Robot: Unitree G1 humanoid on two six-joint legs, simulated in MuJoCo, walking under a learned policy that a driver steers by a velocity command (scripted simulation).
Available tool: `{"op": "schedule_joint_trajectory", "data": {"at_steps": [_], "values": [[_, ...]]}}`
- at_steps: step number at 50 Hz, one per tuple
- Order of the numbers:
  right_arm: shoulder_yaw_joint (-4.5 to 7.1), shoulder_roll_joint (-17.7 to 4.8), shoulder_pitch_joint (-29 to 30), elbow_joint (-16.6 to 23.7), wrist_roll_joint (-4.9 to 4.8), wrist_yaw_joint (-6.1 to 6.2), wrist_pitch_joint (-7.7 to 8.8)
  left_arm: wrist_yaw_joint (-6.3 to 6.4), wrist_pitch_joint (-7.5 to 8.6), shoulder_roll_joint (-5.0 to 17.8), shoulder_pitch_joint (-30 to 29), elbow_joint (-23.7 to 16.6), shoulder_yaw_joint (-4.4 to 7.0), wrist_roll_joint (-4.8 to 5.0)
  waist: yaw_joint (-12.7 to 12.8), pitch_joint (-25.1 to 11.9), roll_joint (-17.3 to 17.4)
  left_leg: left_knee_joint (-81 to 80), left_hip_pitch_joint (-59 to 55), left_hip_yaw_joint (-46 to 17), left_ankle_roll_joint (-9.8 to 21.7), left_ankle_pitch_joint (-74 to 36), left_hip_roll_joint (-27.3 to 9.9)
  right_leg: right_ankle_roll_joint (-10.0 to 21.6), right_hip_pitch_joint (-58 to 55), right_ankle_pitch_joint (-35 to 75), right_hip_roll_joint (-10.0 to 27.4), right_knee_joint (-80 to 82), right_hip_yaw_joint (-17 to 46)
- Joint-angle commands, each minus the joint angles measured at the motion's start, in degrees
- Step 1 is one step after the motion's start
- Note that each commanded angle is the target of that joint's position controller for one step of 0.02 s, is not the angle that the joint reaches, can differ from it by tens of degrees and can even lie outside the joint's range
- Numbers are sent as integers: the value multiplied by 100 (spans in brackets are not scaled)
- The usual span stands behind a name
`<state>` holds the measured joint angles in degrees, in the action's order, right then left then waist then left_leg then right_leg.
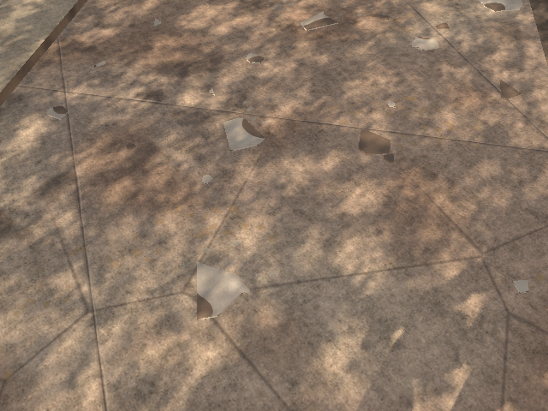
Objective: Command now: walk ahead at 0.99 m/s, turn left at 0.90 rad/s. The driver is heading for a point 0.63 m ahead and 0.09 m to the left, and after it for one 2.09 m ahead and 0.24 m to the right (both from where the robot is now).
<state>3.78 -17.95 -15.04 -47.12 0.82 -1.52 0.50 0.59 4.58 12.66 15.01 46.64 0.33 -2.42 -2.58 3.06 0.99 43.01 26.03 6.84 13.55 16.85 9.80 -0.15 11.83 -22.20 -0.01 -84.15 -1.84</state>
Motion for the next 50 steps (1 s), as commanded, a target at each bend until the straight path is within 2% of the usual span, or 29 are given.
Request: {"op": "schedule_joint_trajectory", "data": {"at_steps": [1, 2, 4, 8, 12, 14, 15, 16, 17, 18, 19, 20, 21, 23, 26, 29, 33, 35, 36, 37, 38, 39, 40, 41, 42, 43, 45, 47, 50], "values": [[242, -783, -646, 82, 42, 128, 70, -33, 298, 914, -536, -1025, 90, -127, 252, 24, -775, -3254, -2315, -4780, 962, 1153, -2037, -18, 3522, 171, 337, -147, 794], [225, -819, -560, 151, 9, 163, 192, -28, 170, 870, -460, -1039, 53, -208, 438, 167, -761, -3215, -1643, -4395, 922, 549, -1834, -147, 3162, 192, 483, 292, 815], [158, -706, -471, 151, -40, 168, 377, -51, -78, 754, -649, -1125, -7, -231, 583, 365, -824, -3366, -485, -3597, 784, 71, -1359, -382, 2538, 272, 735, 1288, 635], [246, -832, -722, 150, -87, 121, 477, -165, -107, 498, -1861, -1630, -143, -11, 48, 354, -334, -3322, -294, -2757, 368, -1552, -757, -409, 1806, 2133, 600, 3785, 232], [344, -960, -989, 138, -100, 68, 440, -137, -64, 624, -2142, -1811, -114, 113, -297, -69, 177, -2842, -1461, -2927, -1, -2882, -936, -208, 1315, 2729, 181, 5106, 215], [388, -1104, -828, 212, -66, 108, 436, -64, -23, 960, -1557, -1658, 27, 113, 1, -490, 246, -2041, -1872, -3048, -273, -3946, -965, -131, 406, 2251, -83, 5481, 319], [428, -1313, -658, 251, -16, 93, 442, 5, 5, 1268, -770, -1462, 169, 146, 460, -1006, 218, -1077, -1969, -2998, -404, -4480, -926, -71, -409, 1676, -163, 5399, 344], [433, -1367, -263, 345, 5, 65, 476, 95, 30, 1518, 484, -1166, 304, 140, 1227, -1550, 160, 314, -1414, -2831, -525, -4247, -749, -8, -1729, 1295, 53, 5296, 372], [237, -638, -107, 537, 17, 73, 544, 216, 59, 1892, 1751, -939, 462, -28, 1608, -2241, -566, 2277, -427, -2434, -527, -1928, -437, 112, -3061, -726, 1227, 5307, 1555], [0, 107, -691, 937, -289, 61, 535, 180, 47, 2277, 1225, -1054, 514, -226, 766, -2727, -2565, 3648, 1169, -1808, -698, 1244, 67, 519, -3730, -2143, 2747, 6793, 4989], [-39, -322, -746, 800, -152, 129, 417, 119, -8, 1909, 416, -1159, 558, -173, 543, -2151, -2003, 4115, 1890, -1546, -623, 631, -522, 840, -3053, -3311, 2669, 7119, 5524], [11, -592, -275, 732, -1, 95, 330, 93, -46, 1274, 15, -1242, 419, -115, 602, -1401, -1037, 3948, 1954, -1337, -660, 137, -843, 797, -2293, -2877, 2333, 7007, 4345], [26, -607, -15, 755, 62, 16, 274, 67, -57, 1004, 10, -1094, 354, -98, 566, -865, -412, 3663, 1818, -1235, -708, -80, -1043, 712, -1582, -1644, 2075, 6976, 3326], [-32, -361, 370, 976, 168, -172, 141, 60, 12, 878, 409, -663, 306, -65, 473, -399, -458, 3411, 1755, -1225, -766, -106, -1357, 530, -934, -296, 1720, 7094, 2009], [-210, 17, 779, 1330, 205, -280, 61, -94, 221, 614, 833, -229, 228, 66, 340, -142, -525, 3155, 1984, -1388, -764, -401, -1401, 556, -580, 963, 1544, 7372, 1272], [-275, -152, 1280, 1594, 182, -286, 119, -138, 316, 902, 747, -117, 263, 66, 133, 242, -498, 1849, 1975, -1462, -834, -988, -1143, 749, -207, 1662, 1345, 7829, 587], [-445, -74, 2167, 1746, 182, -410, 266, -164, 248, 1179, 1196, 163, 280, 207, 331, 504, -304, -222, 305, -201, -771, -1787, -1088, 856, 70, 3393, 1150, 8527, 202], [-406, -216, 2026, 1654, 188, -290, 306, -148, 220, 1551, 1313, 287, 345, 175, 190, 184, -431, -593, -200, -199, -712, -1273, -840, 846, -742, 5695, 1233, 7759, 78], [-333, -374, 1555, 1525, 218, -193, 334, -112, 192, 1723, 1378, 362, 371, 162, -73, -241, -607, -706, -803, -247, -668, -833, -660, 803, -1044, 6821, 1289, 6890, 73], [-226, -569, 528, 1204, 244, -87, 368, -73, 140, 1817, 1345, 398, 391, 174, -572, -818, -724, -975, -1982, -341, -624, -660, -544, 745, -894, 7007, 1236, 5600, 82], [-84, -862, -471, 893, 318, 36, 394, -73, 127, 1712, 1224, 343, 362, 212, -1075, -1330, -716, -1068, -3519, -747, -591, -634, -1010, 667, 146, 5723, 986, 4013, 47], [55, -1375, -1213, 735, 424, 159, 429, -107, 135, 926, 1373, 124, 220, 129, -911, -2174, 428, -1119, -4797, -2502, -618, 912, -2677, 729, 1367, 1159, 417, 1930, 90], [113, -1528, -1107, 852, 395, 182, 386, -119, 103, 612, 1801, -119, 181, 415, -509, -3014, 1204, -2188, -5322, -5109, -239, 1990, -3776, 705, 2672, -444, -56, 350, 556], [73, -1078, -722, 807, 276, 176, 362, -88, 39, 1065, 1083, -146, 298, 338, -515, -2003, 388, -2501, -4471, -4486, -322, 1936, -3390, 739, 3198, 251, 277, 266, 653], [-29, -658, -354, 735, 225, 161, 419, -134, 26, 933, 740, -204, 282, 307, -325, -1051, 289, -2610, -3587, -3543, -358, 1174, -3115, 699, 3279, 681, 451, 610, 584], [-49, -461, -175, 643, 218, 137, 467, -175, -23, 782, 714, -139, 260, 286, -95, -599, 186, -2819, -2920, -2911, -419, 401, -2884, 624, 3097, 794, 596, 825, 566], [-93, -247, -125, 499, 115, 152, 558, -260, -240, 570, 911, -56, 260, 160, 281, -309, 422, -3139, -2113, -1987, -549, -158, -2673, 493, 2696, 803, 763, 984, 553], [-106, -94, -194, 300, -12, 120, 681, -325, -405, 450, 450, -232, 273, 113, 393, 50, 337, -3435, -1957, -1319, -641, -747, -2581, 435, 3048, 913, 906, 1141, 519], [-129, 9, -181, 141, 7, 121, 778, -433, -438, 337, -361, -600, 210, 102, 467, 336, 401, -3652, -1774, -91, -825, -1907, -2186, 442, 3256, 1856, 856, 1774, 201]]}}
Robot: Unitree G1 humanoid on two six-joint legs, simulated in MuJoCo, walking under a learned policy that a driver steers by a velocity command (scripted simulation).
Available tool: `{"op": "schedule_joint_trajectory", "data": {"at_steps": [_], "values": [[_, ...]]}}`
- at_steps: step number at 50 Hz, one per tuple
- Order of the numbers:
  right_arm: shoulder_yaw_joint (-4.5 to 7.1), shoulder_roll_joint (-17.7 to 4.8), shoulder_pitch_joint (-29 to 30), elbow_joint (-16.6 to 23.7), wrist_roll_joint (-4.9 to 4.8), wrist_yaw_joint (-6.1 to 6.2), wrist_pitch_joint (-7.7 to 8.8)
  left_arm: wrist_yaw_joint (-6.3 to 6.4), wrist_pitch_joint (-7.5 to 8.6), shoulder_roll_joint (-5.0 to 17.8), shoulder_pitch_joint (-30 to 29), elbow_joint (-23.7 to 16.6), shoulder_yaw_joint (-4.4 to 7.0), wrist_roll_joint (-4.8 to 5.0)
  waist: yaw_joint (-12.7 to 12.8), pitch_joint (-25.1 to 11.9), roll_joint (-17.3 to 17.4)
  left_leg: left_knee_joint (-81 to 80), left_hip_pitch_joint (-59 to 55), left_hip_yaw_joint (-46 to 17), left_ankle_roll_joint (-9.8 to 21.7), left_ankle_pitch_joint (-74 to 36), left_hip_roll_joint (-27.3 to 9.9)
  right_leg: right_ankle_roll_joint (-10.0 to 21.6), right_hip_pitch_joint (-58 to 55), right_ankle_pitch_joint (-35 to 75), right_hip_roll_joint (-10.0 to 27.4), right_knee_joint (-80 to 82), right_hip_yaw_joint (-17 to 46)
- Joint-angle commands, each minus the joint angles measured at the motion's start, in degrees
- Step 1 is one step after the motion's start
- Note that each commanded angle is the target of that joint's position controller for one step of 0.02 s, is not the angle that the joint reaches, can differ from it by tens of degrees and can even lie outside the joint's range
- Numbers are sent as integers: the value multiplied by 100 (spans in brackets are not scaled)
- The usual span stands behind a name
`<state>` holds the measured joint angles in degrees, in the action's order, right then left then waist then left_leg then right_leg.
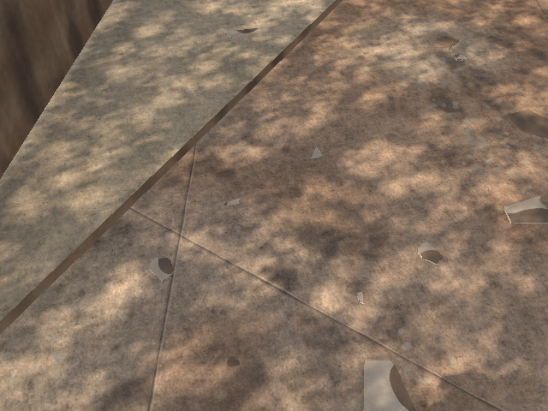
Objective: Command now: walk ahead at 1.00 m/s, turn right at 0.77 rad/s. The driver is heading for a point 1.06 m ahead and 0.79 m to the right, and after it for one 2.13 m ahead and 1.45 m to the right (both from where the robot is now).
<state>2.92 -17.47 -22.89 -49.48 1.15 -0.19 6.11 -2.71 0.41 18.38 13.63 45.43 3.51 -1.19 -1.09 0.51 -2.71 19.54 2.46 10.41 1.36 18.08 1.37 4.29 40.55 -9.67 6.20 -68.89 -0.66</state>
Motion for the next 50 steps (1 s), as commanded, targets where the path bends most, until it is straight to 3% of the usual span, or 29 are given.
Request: {"op": "schedule_joint_trajectory", "data": {"at_steps": [1, 4, 6, 7, 9, 10, 11, 12, 13, 14, 15, 17, 19, 23, 27, 29, 30, 31, 32, 33, 34, 35, 36, 37, 38, 40, 44, 47, 50], "values": [[-37, -73, 654, 351, -5, -2, 236, -137, -11, -231, -431, -589, -134, 4, 364, 655, 772, -1329, 647, -125, 348, -2318, -1238, 46, 268, 941, 196, 657, -9], [16, -394, 523, 265, -23, 72, 245, -266, 22, -128, -1037, -800, -195, -1, 314, 795, 423, -1508, 485, 529, 174, -3512, -1140, 316, -493, 1626, -138, 2190, -671], [72, -731, 279, 232, -28, 138, 191, -270, 42, 39, -967, -770, -169, 7, 406, 523, 539, -853, -161, 650, 34, -6113, -1234, 506, -1108, 1538, -640, 2577, -1093], [129, -949, 274, 267, -2, 190, 102, -239, 40, 197, -599, -672, -125, 26, 637, 228, 721, -227, -488, 634, -16, -7261, -1325, 585, -1498, 1180, -869, 2596, -1189], [240, -1292, 680, 447, 85, 251, -139, -127, 31, 640, 1196, -212, 83, 31, 1582, -691, 922, 2192, -279, 437, 77, -8062, -1571, 861, -3324, 329, -1161, 2561, -939], [245, -1263, 807, 502, 123, 198, -217, 1, 30, 915, 2196, 122, 254, 32, 1931, -1074, 640, 4083, 468, 342, 115, -6736, -1411, 1010, -4622, -109, -1235, 2951, -537], [102, -604, 961, 583, 131, 59, -180, 132, -46, 1240, 1747, 140, 414, 166, 1491, -449, -712, 6437, 2110, 247, -52, -877, -227, 1214, -4970, -300, -744, 3362, 519], [-55, -274, 251, 1295, 38, 21, -47, 124, -115, 1998, 1203, -171, 522, -75, 514, -1377, -1636, 8159, 4476, -766, -346, 1197, 314, 2508, -6600, -334, 635, 4193, 3927], [-98, -550, 797, 1412, 125, 50, 122, 171, -125, 1774, 1151, -403, 541, -14, 881, -1632, -313, 7907, 4946, -1603, -229, 673, -4, 2490, -6483, -1631, 919, 5326, 4963], [-100, -662, 1082, 1403, 111, 48, 200, 237, -82, 1383, 1052, -288, 454, 0, 663, -653, 442, 7171, 4890, -1649, -187, 317, -301, 2127, -5405, -1841, 830, 5675, 4658], [-123, -593, 1193, 1410, 154, 57, 183, 251, -10, 1123, 896, -182, 377, 24, 323, -145, 845, 6461, 4481, -1616, -212, 176, -559, 1858, -4407, -1354, 595, 5676, 4100], [-186, -484, 1075, 1349, 318, 58, -86, 288, 178, 873, 590, -226, 264, 58, -78, 225, 904, 5766, 3663, -1582, -375, 239, -803, 1675, -2950, -429, 68, 5697, 3131], [-234, -355, 1270, 1473, 332, 22, -276, 253, 316, 816, 568, -254, 226, 100, -148, 336, 783, 4883, 3274, -1384, -530, 257, -926, 1639, -2149, -65, -324, 5829, 2543], [-386, -65, 2536, 1980, 144, -96, -259, 208, 379, 904, 777, -267, 302, 121, 326, 490, 385, 2594, 2749, -1049, -556, -1744, -696, 1249, -1873, 892, -806, 5904, 2085], [-346, -251, 2870, 2127, 35, -79, -204, 199, 365, 1011, 1059, -203, 378, 153, 638, 180, 26, 1407, 2347, -1127, -378, -2327, -345, 926, -2964, 2149, -568, 5451, 2363], [-233, -522, 2348, 1986, 31, -15, -177, 246, 359, 1149, 867, -263, 414, 126, 356, -148, -14, 991, 1480, -1225, -293, -1852, -103, 676, -3303, 3065, -547, 4770, 2494], [-100, -814, 1612, 1787, 6, 56, -156, 233, 363, 1327, 751, -284, 444, 77, -33, -644, 38, 1071, 685, -1229, -225, -1242, 19, 543, -3425, 3695, -601, 3868, 2444], [21, -1035, 428, 1519, 1, 149, -135, 196, 396, 1402, 418, -345, 448, 56, -759, -1174, 114, 1092, -590, -1209, -154, -875, -135, 418, -2966, 3609, -795, 2530, 2258], [183, -1421, -846, 1322, 146, 285, -110, 191, 477, 774, 289, -495, 271, 45, -1201, -1887, 694, 1084, -1983, -2273, 11, 1020, -1241, 376, -2055, 1876, -1090, 638, 1842], [245, -1812, -494, 1377, 386, 263, -121, 185, 460, -77, 950, -795, 30, 294, -413, -2312, 2433, -190, -2844, -5522, 450, 2765, -2837, 210, -293, -2159, -1675, -835, 1197], [273, -1450, 221, 1463, 272, 214, -167, 238, 362, 355, 818, -749, -15, 156, -257, -1826, 2109, -621, -2189, -6312, 648, 3656, -2758, 302, 387, -1485, -1127, -1272, 923], [152, -874, 664, 1534, 202, 188, -198, 209, 280, 654, 353, -701, 51, 21, -270, -1072, 1255, -539, -1404, -5160, 594, 3198, -2452, 273, 439, -921, -794, -1116, 732], [90, -613, 715, 1413, 186, 155, -212, 131, 223, 687, 109, -703, 64, -49, -232, -607, 636, -484, -763, -4152, 530, 2018, -2187, 216, 309, -681, -588, -876, 631], [65, -547, 568, 1247, 192, 156, -203, 36, 161, 599, -121, -761, 57, -97, -206, -332, 522, -553, -362, -3387, 407, 1157, -1937, 178, 220, -654, -435, -735, 603], [41, -490, 422, 1060, 156, 154, -151, -48, 82, 449, -139, -858, 16, -122, -99, -145, 726, -633, -73, -2882, 366, 670, -1848, 127, 201, -637, -300, -659, 605], [9, -324, 211, 778, 31, 58, -28, -134, -48, 205, -411, -1070, -78, -110, 12, 94, 798, -820, 131, -2160, 262, -170, -1783, 95, 435, -483, -104, -632, 545], [18, -404, 365, 626, 41, -11, 118, -206, -105, 200, -1093, -1484, -166, -65, 209, 421, 726, -1201, 554, -685, 153, -1623, -1556, 32, 494, 593, -69, 52, 280], [57, -572, 101, 431, 61, 13, 143, -308, -98, 233, -1711, -1633, -216, -65, 100, 772, 485, -1439, 360, 111, 24, -2494, -1347, 194, 232, 1056, -198, 1349, -319], [95, -812, -316, 289, 67, 92, 73, -344, -45, 146, -1987, -1611, -261, -45, 53, 702, 537, -920, -267, 635, -187, -5765, -1270, 533, -576, 867, -728, 2332, -1084]]}}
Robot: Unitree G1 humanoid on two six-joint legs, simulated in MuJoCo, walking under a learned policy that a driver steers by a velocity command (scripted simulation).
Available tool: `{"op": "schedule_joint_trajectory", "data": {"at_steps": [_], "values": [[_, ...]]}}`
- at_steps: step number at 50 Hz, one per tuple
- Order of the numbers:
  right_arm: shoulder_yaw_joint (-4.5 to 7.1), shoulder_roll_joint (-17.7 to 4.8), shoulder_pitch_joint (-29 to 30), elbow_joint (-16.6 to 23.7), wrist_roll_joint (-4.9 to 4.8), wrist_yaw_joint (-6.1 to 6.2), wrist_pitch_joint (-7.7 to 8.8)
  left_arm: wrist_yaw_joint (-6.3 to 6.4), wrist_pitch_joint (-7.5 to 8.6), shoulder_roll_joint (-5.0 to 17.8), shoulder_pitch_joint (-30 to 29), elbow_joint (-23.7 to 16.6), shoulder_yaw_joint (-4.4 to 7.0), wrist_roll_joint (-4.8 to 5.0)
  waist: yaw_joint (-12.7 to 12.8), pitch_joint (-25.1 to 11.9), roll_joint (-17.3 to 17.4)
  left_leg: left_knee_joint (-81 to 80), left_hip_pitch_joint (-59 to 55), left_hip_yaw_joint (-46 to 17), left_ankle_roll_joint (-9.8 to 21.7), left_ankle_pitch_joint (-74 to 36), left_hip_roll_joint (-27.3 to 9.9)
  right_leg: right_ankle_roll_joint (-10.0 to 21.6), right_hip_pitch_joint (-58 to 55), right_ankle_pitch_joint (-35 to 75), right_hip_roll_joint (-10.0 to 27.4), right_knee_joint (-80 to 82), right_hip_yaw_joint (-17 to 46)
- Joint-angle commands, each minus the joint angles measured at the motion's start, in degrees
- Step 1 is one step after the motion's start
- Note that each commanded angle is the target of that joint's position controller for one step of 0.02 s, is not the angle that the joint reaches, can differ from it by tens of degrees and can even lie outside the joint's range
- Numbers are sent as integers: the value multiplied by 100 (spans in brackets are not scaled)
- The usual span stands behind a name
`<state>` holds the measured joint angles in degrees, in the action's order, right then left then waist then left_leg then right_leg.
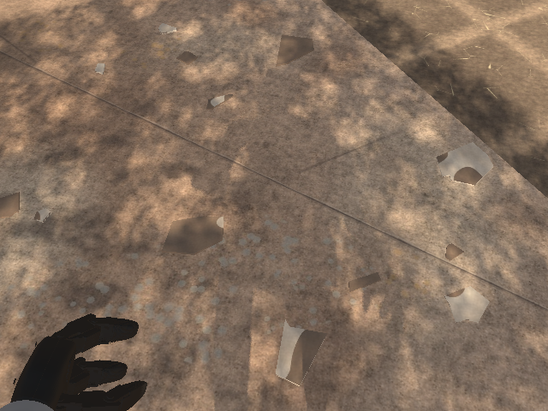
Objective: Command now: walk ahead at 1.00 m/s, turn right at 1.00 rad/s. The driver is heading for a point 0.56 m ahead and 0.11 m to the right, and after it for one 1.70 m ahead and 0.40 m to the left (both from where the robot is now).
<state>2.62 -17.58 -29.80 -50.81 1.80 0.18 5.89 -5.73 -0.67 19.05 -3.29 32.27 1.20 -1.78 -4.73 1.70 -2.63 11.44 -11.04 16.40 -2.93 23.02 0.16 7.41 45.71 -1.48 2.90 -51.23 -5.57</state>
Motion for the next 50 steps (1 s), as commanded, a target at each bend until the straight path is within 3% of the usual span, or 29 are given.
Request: {"op": "schedule_joint_trajectory", "data": {"at_steps": [1, 4, 5, 6, 7, 8, 9, 10, 12, 16, 19, 22, 24, 25, 26, 27, 28, 29, 30, 33, 39, 41, 43, 45, 46, 47, 48, 49, 50], "values": [[160, -962, 287, 422, -13, 106, 36, -4, 73, 145, -112, -224, -4, 13, 565, 345, 701, 345, 763, 53, 207, -7533, -1239, 309, -1395, -176, -612, 676, -713], [282, -1367, 808, 651, 37, 184, -247, 202, 139, 732, 2369, 510, 310, 44, 1833, -879, 1001, 3617, 1248, -206, 395, -8657, -1615, 732, -4089, -1066, -1022, 1003, -296], [278, -1220, 927, 714, 70, 112, -287, 361, 154, 947, 3110, 855, 498, 77, 2006, -1108, 511, 5626, 2499, -228, 379, -5541, -1191, 907, -5535, -1219, -878, 1510, 293], [72, -350, 972, 1011, 167, 12, -247, 477, 81, 1429, 2617, 814, 623, 194, 1270, -749, -867, 7744, 4429, -370, 249, 354, -176, 1142, -6020, -572, 195, 1428, 2126], [71, -591, 1008, 1719, -9, 6, -117, 472, -10, 1811, 2597, 526, 703, -2, 1133, -1940, -858, 8676, 6046, -1648, 101, 579, 156, 2246, -7436, -1460, 1010, 2648, 4821], [34, -755, 1554, 1779, 22, 3, 38, 534, -13, 1551, 2712, 545, 703, 27, 1265, -1510, 178, 8156, 6377, -2109, 140, 65, -219, 1991, -6965, -1969, 1143, 3469, 5138], [3, -735, 1627, 1744, -3, 3, 101, 582, 43, 1281, 2550, 686, 646, 47, 959, -594, 572, 7460, 6223, -2104, 147, -213, -425, 1791, -5921, -1734, 1006, 3725, 4756], [-21, -676, 1718, 1700, 78, 21, 62, 611, 139, 1115, 2383, 766, 592, 58, 654, -187, 881, 6979, 5802, -2092, 83, -138, -584, 1628, -5025, -1175, 724, 3759, 4272], [-43, -625, 1419, 1585, 252, 17, -190, 651, 322, 847, 2111, 744, 461, 92, 215, 68, 941, 6293, 5052, -2100, -105, 127, -781, 1518, -3763, -453, 316, 3795, 3502], [-236, -140, 2462, 2009, 166, -129, -306, 578, 576, 667, 2168, 904, 391, 114, 357, 472, 541, 4057, 4281, -1664, -129, -1326, -891, 1155, -2407, -6, -299, 4227, 2476], [-280, -48, 2852, 2010, 12, -218, -248, 486, 671, 653, 2539, 1120, 390, 243, 730, 295, 286, 2736, 3275, -1453, 178, -3305, -603, 790, -2581, 903, -265, 4470, 2223], [-168, -341, 3064, 2018, 9, -172, -238, 526, 658, 862, 2857, 1326, 419, 198, 897, 169, 173, 2063, 3434, -1344, 477, -2967, -284, 566, -4095, 2602, 52, 3973, 2185], [12, -681, 2167, 1769, 9, -82, -206, 587, 608, 1154, 2870, 1415, 465, 81, 421, -483, -29, 2057, 2656, -1305, 652, -1903, 142, 319, -4843, 4470, 202, 2600, 2107], [116, -834, 1128, 1486, -34, -5, -202, 595, 569, 1231, 2636, 1415, 478, -3, -210, -936, -52, 1961, 1601, -1273, 718, -1549, 156, 209, -4547, 4493, 101, 1346, 1930], [246, -1137, -109, 1189, 23, 120, -219, 603, 587, 942, 2345, 1333, 402, -79, -844, -1426, 50, 2282, 137, -1790, 838, -698, -412, 130, -3446, 3475, -128, -406, 1736], [414, -1768, -341, 1096, 267, 104, -179, 567, 624, -85, 3228, 1075, 164, 210, -186, -2279, 2117, 1575, -1452, -5155, 1708, 1043, -2313, -201, -1395, -1438, -1112, -3051, 1262], [358, -1321, -5, 1111, 122, -24, -216, 591, 676, 215, 2861, 1090, 105, 109, -236, -2173, 1730, 429, -1178, -6841, 1722, 1828, -2305, -65, -580, -2189, -1074, -3357, 1490], [303, -951, 642, 1130, 85, -54, -198, 589, 641, 412, 2194, 1002, 155, 95, -85, -975, 984, 362, -214, -5730, 1654, 1642, -2108, -44, -247, -1601, -620, -3173, 1449], [245, -661, 839, 1054, 66, -93, -175, 528, 621, 442, 1820, 937, 128, 29, -7, -583, 296, 372, 535, -4971, 1587, 951, -1867, -46, -419, -1363, -417, -2850, 1356], [82, -233, 694, 631, 46, -87, -77, 350, 460, 68, 1653, 766, 21, -70, 434, -17, 538, 13, 1749, -3731, 1346, 191, -1331, -131, -691, -1517, -170, -2217, 1409], [94, -385, 489, 344, -176, -154, 121, 186, 489, -30, 95, 85, -193, -101, 467, 677, 497, -997, 2573, -2232, 1312, -1837, -741, -421, -860, 157, 185, 576, 523], [158, -664, 339, 314, -239, -144, 160, 135, 527, -172, -135, 24, -268, -12, 409, 610, 567, -1255, 2821, -2236, 1357, -2865, -909, -427, -1902, 718, 49, 1247, 343], [197, -849, 198, 214, -251, -127, 134, 205, 525, 28, -239, 44, -205, -18, 400, 540, 459, -1081, 2063, -2190, 1319, -3855, -982, -388, -2061, 757, -103, 1703, 284], [231, -1084, 82, 133, -205, -86, 85, 337, 551, 308, 212, 179, -77, -82, 626, -71, 634, 58, 1265, -2151, 1164, -5881, -1000, -289, -2761, 105, -454, 1912, 257], [264, -1225, 93, 100, -152, -52, 25, 422, 570, 478, 1086, 446, 23, -92, 1030, -644, 767, 1246, 1241, -2133, 1083, -6333, -952, -240, -3695, -449, -628, 1902, 280], [262, -1213, 258, 138, -138, -31, -18, 520, 584, 658, 2183, 765, 133, -113, 1599, -1168, 722, 2774, 1933, -2066, 1001, -5567, -730, -222, -5013, -647, -365, 1930, 452], [138, -636, 208, 314, -81, -37, -12, 650, 599, 1141, 3151, 895, 296, -252, 1784, -1963, 30, 4799, 3008, -1916, 1023, -3392, -372, -182, -6252, -2562, 1005, 1923, 1839], [-41, 231, -526, 564, -365, -66, -23, 654, 589, 1463, 3042, 856, 387, -387, 1106, -2825, -1362, 6725, 4712, -2050, 941, 471, 211, 364, -7307, -4182, 2530, 2930, 4825], [59, -357, 132, 618, -321, -39, -80, 635, 538, 1084, 2647, 822, 376, -206, 1190, -2325, -845, 7083, 5307, -2135, 1039, -87, -23, 346, -6706, -4571, 2230, 3617, 5168]]}}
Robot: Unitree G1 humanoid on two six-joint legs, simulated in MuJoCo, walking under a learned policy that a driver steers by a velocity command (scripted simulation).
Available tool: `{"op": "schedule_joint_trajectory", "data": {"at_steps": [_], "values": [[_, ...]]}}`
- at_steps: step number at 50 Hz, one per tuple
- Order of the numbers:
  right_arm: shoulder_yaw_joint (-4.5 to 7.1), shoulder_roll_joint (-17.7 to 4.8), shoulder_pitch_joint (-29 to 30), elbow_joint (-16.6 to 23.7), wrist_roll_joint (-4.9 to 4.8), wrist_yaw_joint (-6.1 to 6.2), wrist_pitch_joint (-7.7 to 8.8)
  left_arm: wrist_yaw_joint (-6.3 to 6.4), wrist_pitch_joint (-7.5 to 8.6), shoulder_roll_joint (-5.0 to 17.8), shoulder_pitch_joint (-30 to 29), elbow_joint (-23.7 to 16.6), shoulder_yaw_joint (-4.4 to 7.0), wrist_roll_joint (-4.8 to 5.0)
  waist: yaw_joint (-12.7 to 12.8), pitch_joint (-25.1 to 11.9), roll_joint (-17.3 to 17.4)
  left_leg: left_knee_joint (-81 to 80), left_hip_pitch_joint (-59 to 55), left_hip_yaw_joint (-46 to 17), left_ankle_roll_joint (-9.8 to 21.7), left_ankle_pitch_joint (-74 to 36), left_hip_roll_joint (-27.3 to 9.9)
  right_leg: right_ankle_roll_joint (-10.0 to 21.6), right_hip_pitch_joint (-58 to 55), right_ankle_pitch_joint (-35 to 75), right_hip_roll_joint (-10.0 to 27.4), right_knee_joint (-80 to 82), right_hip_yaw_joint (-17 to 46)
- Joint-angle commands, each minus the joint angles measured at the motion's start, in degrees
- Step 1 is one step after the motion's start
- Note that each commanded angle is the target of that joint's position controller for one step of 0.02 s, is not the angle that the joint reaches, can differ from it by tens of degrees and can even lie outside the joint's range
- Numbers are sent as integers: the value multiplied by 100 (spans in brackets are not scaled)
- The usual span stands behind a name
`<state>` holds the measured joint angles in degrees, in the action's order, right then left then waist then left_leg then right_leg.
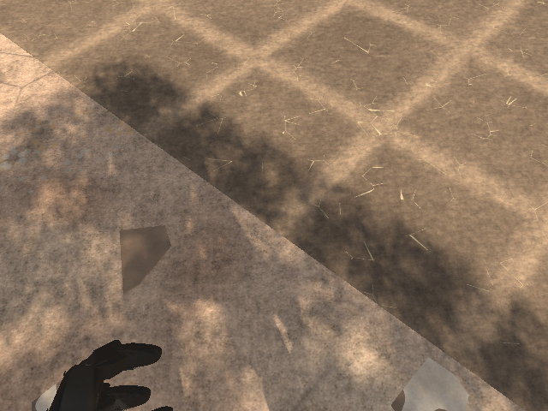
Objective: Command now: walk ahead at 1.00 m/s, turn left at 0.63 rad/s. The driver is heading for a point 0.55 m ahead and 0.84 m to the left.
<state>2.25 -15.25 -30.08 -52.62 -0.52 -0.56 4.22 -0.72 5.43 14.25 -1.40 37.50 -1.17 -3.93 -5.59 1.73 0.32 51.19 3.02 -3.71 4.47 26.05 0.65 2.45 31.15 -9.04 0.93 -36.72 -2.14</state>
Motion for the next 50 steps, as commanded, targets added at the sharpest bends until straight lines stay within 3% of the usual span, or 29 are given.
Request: {"op": "schedule_joint_trajectory", "data": {"at_steps": [1, 2, 5, 7, 10, 13, 15, 16, 18, 19, 20, 21, 22, 23, 24, 27, 30, 33, 36, 38, 39, 40, 41, 42, 43, 44, 45, 48, 50], "values": [[141, -714, 775, 871, -23, 17, 46, 128, -29, 1079, 1982, 332, 507, 67, 1160, -1196, -642, 2819, 4150, -83, 284, -978, -351, 723, -4349, -2913, 2132, 2101, 3594], [122, -626, 973, 871, 23, -31, 9, 97, 10, 848, 1818, 414, 473, 73, 1021, -710, -316, 2562, 4004, -58, 239, -1164, -528, 664, -3661, -1742, 1924, 2161, 2795], [101, -288, 1035, 929, 177, -180, -289, 91, 140, 496, 1923, 728, 399, 210, 581, -185, -496, 2272, 3647, -24, 67, -1146, -819, 435, -2625, -439, 1585, 2524, 1298], [71, -178, 1548, 1188, 215, -256, -423, 65, 227, 428, 1999, 892, 393, 312, 509, 123, -480, 2103, 4050, 105, -3, -1382, -937, 332, -2533, 239, 1517, 2777, 580], [-7, -158, 2232, 1549, 203, -365, -434, 58, 299, 447, 1808, 950, 392, 273, 361, 419, -499, 1220, 3982, 448, 13, -2417, -843, 186, -2206, 1218, 1091, 3007, -600], [-65, -260, 2824, 1738, 182, -484, -400, 103, 322, 746, 1928, 1017, 443, 287, 398, 635, -161, -328, 3245, 1090, 260, -3151, -552, 33, -2274, 2299, 942, 3218, -1306], [-41, -401, 2828, 1697, 179, -489, -372, 156, 276, 1039, 2177, 1037, 493, 294, 343, 447, -208, -770, 2724, 1497, 462, -3120, -98, -95, -2917, 4771, 1009, 2662, -1484], [-7, -523, 2565, 1611, 163, -458, -360, 206, 192, 1224, 2257, 1009, 539, 280, 181, 211, -370, -822, 2429, 1635, 544, -2819, 144, -143, -3287, 6005, 1079, 2108, -1492], [164, -890, 1052, 1218, 150, -358, -354, 291, -44, 1572, 1976, 854, 649, 204, -663, -608, -654, -769, 849, 1502, 796, -2056, 476, -80, -3263, 7209, 1344, 18, -1349], [331, -1148, -122, 835, 153, -247, -343, 270, -144, 1603, 1787, 744, 671, 167, -1119, -1115, -490, -1045, -509, 1148, 973, -1631, 585, 1, -2641, 6438, 1344, -1724, -1182], [477, -1399, -152, 699, 104, -92, -372, 161, -162, 1214, 1816, 794, 607, 129, -905, -858, 270, -1374, -1238, 437, 1174, -1225, 274, -112, -1353, 1769, 510, -3920, -1133], [594, -2080, 566, 909, 225, -58, -485, 97, -68, 501, 2243, 222, 413, 128, 151, -986, 1684, -1846, -2322, -2506, 2071, -1792, -988, -473, 1088, -2085, -379, -6076, -632], [660, -2152, 500, 1178, 191, -48, -513, 116, 105, 793, 1711, -200, 374, 157, -215, -1730, 888, -3171, -2730, -4212, 2502, -434, -1499, -409, 1947, -1736, -270, -6169, 595], [615, -1845, 589, 1115, 164, 13, -479, 111, 222, 937, 1291, -242, 359, 155, -125, -951, 62, -3773, -1965, -4230, 2208, -7, -1546, -354, 2115, -1335, 60, -5547, 760], [536, -1532, 767, 1016, 145, 38, -428, 111, 244, 939, 1269, -180, 346, 158, 232, -285, -456, -3851, -938, -3733, 1932, -415, -1358, -351, 1767, -1056, 300, -4840, 720], [364, -1118, 1133, 1037, 96, 79, -170, 107, -113, 781, 1411, -130, 281, -28, 822, 149, -597, -3880, 1063, -2443, 1721, -1622, -654, -622, 638, -1327, 637, -3702, 699], [379, -1172, 1146, 1085, 83, 46, -20, 18, -226, 531, 533, -559, 171, 32, 699, 437, -378, -4128, 2059, -1773, 1553, -2074, -135, -758, 113, -500, 653, -2001, 341], [460, -1265, 1000, 1076, 49, -24, 0, -61, -200, 375, -27, -748, 86, 220, 339, 258, 3, -4041, 1971, -1552, 1117, -2843, 124, -630, -716, 1222, 325, -410, 196], [517, -1347, 813, 1042, 28, -17, -14, -22, -168, 632, -99, -805, 158, 276, 198, 21, 232, -3622, 1051, -1860, 848, -3557, -114, -493, -1104, 1342, 116, 414, 335], [566, -1556, 902, 1070, 88, 17, -29, 78, -133, 1031, 691, -585, 329, 280, 590, -522, 206, -2471, 486, -1949, 596, -4822, -110, -403, -1972, 473, -183, 595, 385], [590, -1720, 1158, 1106, 108, -6, -19, 150, -104, 1244, 1715, -356, 445, 287, 1252, -1041, 69, -1227, 696, -1764, 464, -5057, 49, -354, -3065, 60, -186, 633, 272], [483, -1366, 1413, 1230, 129, -26, 49, 279, -83, 1569, 2968, -110, 589, 200, 1836, -1653, -139, 453, 1563, -1502, 359, -4236, 287, -230, -4502, -972, 449, 432, 783], [215, -352, 1258, 1518, 20, -7, 89, 332, -65, 1992, 3429, -31, 677, -56, 1614, -2105, -1735, 2276, 3208, -920, 289, 240, 915, 15, -5610, -3317, 2120, 1291, 3276], [117, -501, 831, 1728, -67, 9, 42, 259, -93, 2046, 2640, -136, 738, -7, 953, -2261, -2551, 3034, 4047, -599, 317, 146, 665, 387, -5315, -4100, 2632, 2355, 5726], [157, -857, 1251, 1531, 91, 31, -77, 225, -127, 1359, 1916, -294, 627, 46, 941, -1325, -1294, 3112, 4250, -398, 296, -546, 189, 439, -4437, -4357, 2327, 2343, 4796], [171, -947, 1537, 1539, 184, -42, -139, 194, -151, 1015, 1762, -227, 544, 85, 920, -791, -607, 2836, 4150, -215, 233, -888, -41, 395, -3743, -3340, 2058, 2232, 3660], [176, -909, 1733, 1550, 225, -136, -205, 179, -153, 894, 1810, -89, 513, 66, 871, -520, -321, 2672, 4025, -162, 176, -969, -215, 295, -3307, -2370, 1811, 2243, 2861], [53, -522, 2135, 1868, 267, -346, -418, 96, 20, 631, 2242, 450, 439, 210, 689, -38, -555, 2540, 4210, -115, 91, -1124, -589, 149, -2759, -874, 1557, 2502, 1450], [5, -485, 2452, 2077, 260, -395, -468, 34, 121, 618, 2267, 572, 436, 255, 613, 37, -488, 2371, 4333, 2, 60, -1600, -634, 92, -2629, -15, 1488, 2690, 687]]}}
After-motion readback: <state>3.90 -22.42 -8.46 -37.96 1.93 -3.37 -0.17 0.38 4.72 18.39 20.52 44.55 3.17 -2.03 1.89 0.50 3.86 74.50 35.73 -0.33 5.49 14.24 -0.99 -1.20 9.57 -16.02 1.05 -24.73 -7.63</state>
